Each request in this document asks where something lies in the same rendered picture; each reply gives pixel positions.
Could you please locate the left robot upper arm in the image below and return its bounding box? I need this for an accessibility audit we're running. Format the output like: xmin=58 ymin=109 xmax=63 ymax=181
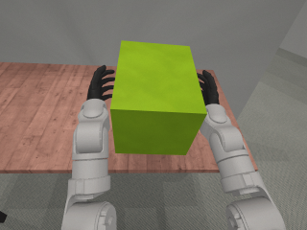
xmin=61 ymin=201 xmax=117 ymax=230

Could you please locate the robot left forearm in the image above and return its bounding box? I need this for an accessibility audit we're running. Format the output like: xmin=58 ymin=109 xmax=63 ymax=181
xmin=60 ymin=99 xmax=110 ymax=230

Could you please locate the right robot upper arm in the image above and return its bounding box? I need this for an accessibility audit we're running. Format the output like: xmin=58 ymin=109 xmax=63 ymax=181
xmin=225 ymin=195 xmax=285 ymax=230

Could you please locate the robot right hand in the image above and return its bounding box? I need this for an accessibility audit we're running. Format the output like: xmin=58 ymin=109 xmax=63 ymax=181
xmin=197 ymin=70 xmax=220 ymax=106

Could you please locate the carton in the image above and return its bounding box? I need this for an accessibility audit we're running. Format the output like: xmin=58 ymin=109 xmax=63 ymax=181
xmin=110 ymin=40 xmax=207 ymax=155

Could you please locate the robot left hand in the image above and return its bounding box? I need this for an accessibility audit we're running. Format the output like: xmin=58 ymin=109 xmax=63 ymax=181
xmin=86 ymin=65 xmax=115 ymax=101

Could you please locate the table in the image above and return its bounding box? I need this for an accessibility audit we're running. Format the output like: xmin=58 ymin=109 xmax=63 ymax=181
xmin=0 ymin=61 xmax=258 ymax=223

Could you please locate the robot right forearm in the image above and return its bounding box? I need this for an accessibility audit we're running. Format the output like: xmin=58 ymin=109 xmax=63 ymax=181
xmin=200 ymin=103 xmax=286 ymax=230

